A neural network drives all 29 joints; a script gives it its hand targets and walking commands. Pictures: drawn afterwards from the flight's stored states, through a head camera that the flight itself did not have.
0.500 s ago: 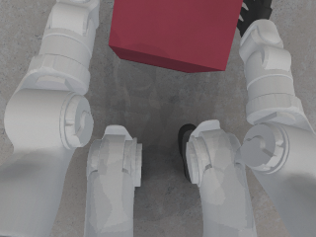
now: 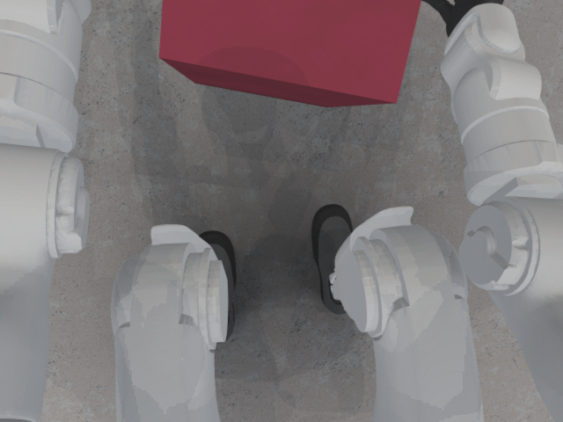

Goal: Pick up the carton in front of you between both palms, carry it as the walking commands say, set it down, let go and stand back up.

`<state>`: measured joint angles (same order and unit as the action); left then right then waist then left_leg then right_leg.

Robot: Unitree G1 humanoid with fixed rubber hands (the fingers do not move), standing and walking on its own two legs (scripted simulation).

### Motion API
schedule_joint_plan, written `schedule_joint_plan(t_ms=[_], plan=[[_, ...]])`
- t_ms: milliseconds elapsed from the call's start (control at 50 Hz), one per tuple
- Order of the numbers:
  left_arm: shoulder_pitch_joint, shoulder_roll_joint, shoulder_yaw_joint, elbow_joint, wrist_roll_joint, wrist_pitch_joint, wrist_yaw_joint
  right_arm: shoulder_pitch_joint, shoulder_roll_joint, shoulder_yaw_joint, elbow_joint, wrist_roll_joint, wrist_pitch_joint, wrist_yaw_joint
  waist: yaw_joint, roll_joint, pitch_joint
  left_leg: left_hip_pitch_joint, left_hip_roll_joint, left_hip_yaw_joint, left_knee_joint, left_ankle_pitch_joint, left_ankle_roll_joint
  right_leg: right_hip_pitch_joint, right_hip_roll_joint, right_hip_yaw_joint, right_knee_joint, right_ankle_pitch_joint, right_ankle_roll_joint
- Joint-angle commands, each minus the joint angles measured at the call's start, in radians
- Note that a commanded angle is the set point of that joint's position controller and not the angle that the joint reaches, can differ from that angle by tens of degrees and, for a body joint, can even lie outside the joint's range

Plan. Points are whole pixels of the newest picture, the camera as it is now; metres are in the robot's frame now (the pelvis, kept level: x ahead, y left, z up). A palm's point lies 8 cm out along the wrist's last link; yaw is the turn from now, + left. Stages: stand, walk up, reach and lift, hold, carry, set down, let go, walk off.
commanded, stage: set down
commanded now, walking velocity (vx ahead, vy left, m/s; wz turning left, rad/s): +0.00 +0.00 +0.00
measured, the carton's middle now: out of the picture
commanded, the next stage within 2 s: let go in 1.02 s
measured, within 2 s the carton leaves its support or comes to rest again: neither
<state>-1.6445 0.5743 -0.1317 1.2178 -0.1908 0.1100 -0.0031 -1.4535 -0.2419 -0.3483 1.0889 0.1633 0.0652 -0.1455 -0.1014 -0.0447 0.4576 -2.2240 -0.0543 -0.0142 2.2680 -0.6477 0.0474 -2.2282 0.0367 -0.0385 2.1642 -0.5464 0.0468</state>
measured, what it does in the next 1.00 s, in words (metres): rises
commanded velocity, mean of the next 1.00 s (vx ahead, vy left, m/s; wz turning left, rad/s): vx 0.00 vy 0.00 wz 0.00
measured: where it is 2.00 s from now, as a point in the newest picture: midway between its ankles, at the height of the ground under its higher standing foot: (276, 290)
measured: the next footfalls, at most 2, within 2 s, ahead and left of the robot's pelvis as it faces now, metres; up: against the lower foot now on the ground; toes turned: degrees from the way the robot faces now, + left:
none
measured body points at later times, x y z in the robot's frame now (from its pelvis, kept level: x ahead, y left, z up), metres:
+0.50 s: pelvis +0.00 +0.00 +0.10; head +0.35 +0.02 +0.38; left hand +0.61 +0.19 -0.01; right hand +0.54 -0.19 -0.02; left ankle +0.09 +0.10 -0.33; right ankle +0.13 -0.12 -0.33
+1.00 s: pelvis +0.03 +0.00 +0.24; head +0.36 +0.02 +0.55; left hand +0.62 +0.20 +0.14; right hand +0.54 -0.20 +0.14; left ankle +0.09 +0.10 -0.33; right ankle +0.13 -0.12 -0.33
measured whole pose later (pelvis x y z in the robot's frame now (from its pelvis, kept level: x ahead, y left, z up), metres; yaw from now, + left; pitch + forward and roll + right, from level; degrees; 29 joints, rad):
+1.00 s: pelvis +0.03 +0.00 +0.24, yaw +2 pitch +46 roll -3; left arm -1.39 0.48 0.17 1.07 0.04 0.23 -0.11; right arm -1.08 -0.08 -0.39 0.65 0.03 0.24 -0.16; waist -0.13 0.02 -0.01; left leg -1.71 -0.06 -0.04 1.32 -0.42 0.03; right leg -1.72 0.04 0.01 1.25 -0.34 0.03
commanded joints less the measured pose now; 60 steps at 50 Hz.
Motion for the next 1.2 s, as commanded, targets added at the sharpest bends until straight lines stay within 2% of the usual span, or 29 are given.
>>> schedule_joint_plan(t_ms=[0, 60, 120, 160, 260, 380, 560, 660, 860, 980, 1020, 1100, 1180], plan=[[-0.369, 0.07, -0.023, -0.124, -0.043, -0.013, -0.009, -0.201, -0.089, 0.053, -0.154, 0.053, -0.008, -0.023, -0.067, 0.238, -1.36, 0.697, 0.053, -0.07, -0.209, 0.455, -0.031, 0.57, -0.002, -0.045, -0.091, 0.441, 0.0], [-0.339, 0.095, 0.005, -0.135, -0.024, 0.01, -0.007, -0.173, -0.092, 0.068, -0.238, 0.066, 0.016, -0.051, -0.054, 0.228, -1.485, 0.719, 0.041, -0.037, -0.228, 0.43, -0.028, 0.684, 0.014, -0.049, -0.126, 0.456, -0.002], [-0.315, 0.115, 0.057, -0.203, 0.009, 0.041, -0.005, -0.15, -0.093, 0.071, -0.359, 0.058, 0.053, -0.081, -0.047, 0.208, -1.608, 0.737, 0.021, -0.004, -0.276, 0.397, -0.022, 0.798, 0.033, -0.05, -0.183, 0.468, -0.005], [-0.291, 0.123, 0.098, -0.212, 0.038, 0.065, -0.008, -0.133, -0.08, 0.063, -0.398, 0.041, 0.081, -0.096, -0.04, 0.195, -1.588, 0.714, 0.011, 0.007, -0.32, 0.36, -0.014, 0.796, 0.039, -0.049, -0.227, 0.435, -0.007], [-0.229, 0.099, 0.164, -0.142, 0.089, 0.078, -0.035, -0.072, -0.002, 0.029, -0.377, -0.021, 0.114, -0.091, -0.036, 0.164, -1.383, 0.599, 0.006, 0.0, -0.426, 0.291, -0.005, 0.679, 0.038, -0.041, -0.326, 0.339, 0.002], [-0.197, 0.07, 0.194, -0.12, 0.125, 0.07, -0.063, -0.035, 0.03, -0.008, -0.387, -0.072, 0.122, -0.072, -0.045, 0.176, -1.378, 0.626, 0.005, -0.004, -0.538, 0.315, -0.014, 0.677, 0.038, -0.044, -0.427, 0.345, 0.012], [-0.188, 0.075, 0.214, -0.241, 0.155, 0.104, -0.073, 0.021, 0.012, -0.021, -0.495, -0.074, 0.152, -0.06, -0.058, 0.245, -1.575, 0.9, -0.014, 0.004, -0.687, 0.447, -0.034, 0.758, 0.047, -0.064, -0.582, 0.409, 0.015], [-0.156, 0.066, 0.231, -0.291, 0.167, 0.124, -0.077, 0.068, 0.013, -0.014, -0.54, -0.067, 0.169, -0.053, -0.056, 0.263, -1.62, 1.04, -0.02, -0.002, -0.769, 0.537, -0.043, 0.796, 0.052, -0.068, -0.675, 0.448, 0.016], [-0.052, 0.031, 0.292, -0.271, 0.213, 0.114, -0.098, 0.159, 0.051, -0.034, -0.548, -0.109, 0.164, -0.027, -0.053, 0.229, -1.548, 1.156, -0.02, -0.022, -0.974, 0.622, -0.049, 0.92, 0.047, -0.054, -0.887, 0.51, 0.025], [-0.011, 0.005, 0.324, -0.241, 0.245, 0.094, -0.112, 0.198, 0.078, -0.06, -0.535, -0.15, 0.151, -0.009, -0.054, 0.211, -1.475, 1.205, -0.016, -0.029, -1.105, 0.623, -0.051, 1.008, 0.037, -0.042, -1.019, 0.527, 0.029], [0.017, -0.008, 0.345, -0.23, 0.264, 0.085, -0.114, 0.22, 0.091, -0.067, -0.529, -0.169, 0.144, 0.001, -0.044, 0.202, -1.453, 1.223, -0.014, -0.033, -1.147, 0.626, -0.051, 1.031, 0.033, -0.038, -1.057, 0.526, 0.031], [0.13, -0.054, 0.39, -0.259, 0.312, 0.07, -0.095, 0.326, 0.095, -0.061, -0.543, -0.21, 0.121, 0.033, -0.028, 0.192, -1.503, 1.338, -0.013, -0.041, -1.22, 0.72, -0.059, 1.115, 0.031, -0.035, -1.123, 0.574, 0.029], [0.326, -0.144, 0.422, -0.366, 0.343, 0.056, -0.042, 0.5, 0.069, -0.028, -0.575, -0.251, 0.089, 0.085, -0.016, 0.191, -1.569, 1.509, -0.01, -0.057, -1.274, 0.876, -0.074, 1.18, 0.034, -0.029, -1.18, 0.637, 0.011]])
